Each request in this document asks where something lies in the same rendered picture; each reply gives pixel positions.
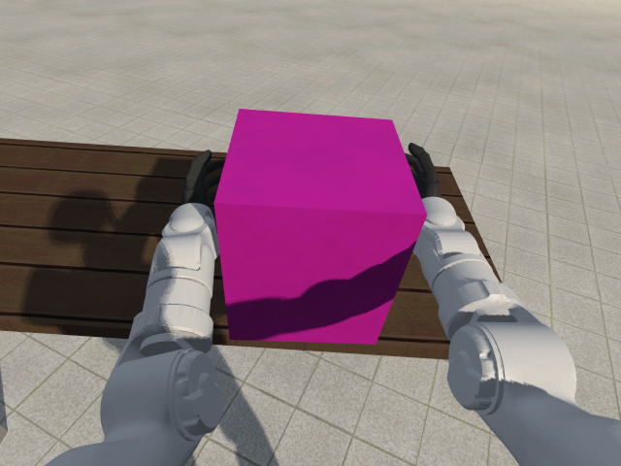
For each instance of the left robot hand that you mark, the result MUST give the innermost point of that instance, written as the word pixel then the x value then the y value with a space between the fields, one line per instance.
pixel 196 184

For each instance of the table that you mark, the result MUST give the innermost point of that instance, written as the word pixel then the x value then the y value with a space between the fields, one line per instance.
pixel 79 226

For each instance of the robot right upper arm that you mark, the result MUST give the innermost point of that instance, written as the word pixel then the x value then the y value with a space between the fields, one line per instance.
pixel 519 378

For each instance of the right robot hand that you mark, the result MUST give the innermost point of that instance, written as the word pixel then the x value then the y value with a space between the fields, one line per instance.
pixel 424 173

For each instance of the robot right forearm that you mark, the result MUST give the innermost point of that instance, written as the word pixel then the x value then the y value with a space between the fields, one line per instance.
pixel 459 275

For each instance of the carton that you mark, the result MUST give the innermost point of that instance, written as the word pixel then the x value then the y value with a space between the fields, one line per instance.
pixel 317 217

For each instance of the robot left forearm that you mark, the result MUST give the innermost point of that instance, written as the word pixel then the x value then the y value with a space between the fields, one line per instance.
pixel 176 312

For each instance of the robot left upper arm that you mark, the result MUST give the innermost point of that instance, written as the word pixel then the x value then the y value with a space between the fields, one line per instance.
pixel 155 411

